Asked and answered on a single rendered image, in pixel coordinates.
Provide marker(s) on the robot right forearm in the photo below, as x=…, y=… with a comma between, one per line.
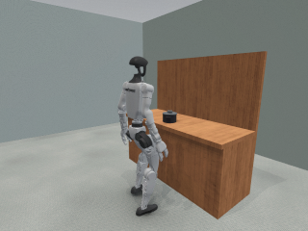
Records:
x=153, y=131

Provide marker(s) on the robot left forearm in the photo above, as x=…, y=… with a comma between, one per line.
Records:
x=122, y=119

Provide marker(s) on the robot left upper arm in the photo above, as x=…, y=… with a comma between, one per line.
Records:
x=121, y=104

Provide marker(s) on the lid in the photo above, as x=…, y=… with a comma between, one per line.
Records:
x=169, y=114

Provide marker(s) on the left robot thigh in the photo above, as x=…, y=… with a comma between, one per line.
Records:
x=142, y=157

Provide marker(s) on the left robot hand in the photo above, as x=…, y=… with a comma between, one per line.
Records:
x=123, y=134

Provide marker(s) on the right robot shin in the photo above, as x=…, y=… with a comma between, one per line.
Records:
x=148, y=186

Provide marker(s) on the right robot hand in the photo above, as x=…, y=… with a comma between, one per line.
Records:
x=160, y=147

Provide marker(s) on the pot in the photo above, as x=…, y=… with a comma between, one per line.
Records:
x=169, y=118

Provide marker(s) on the robot right upper arm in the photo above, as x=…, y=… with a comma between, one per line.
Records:
x=147, y=91

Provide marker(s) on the table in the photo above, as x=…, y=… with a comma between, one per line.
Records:
x=211, y=146

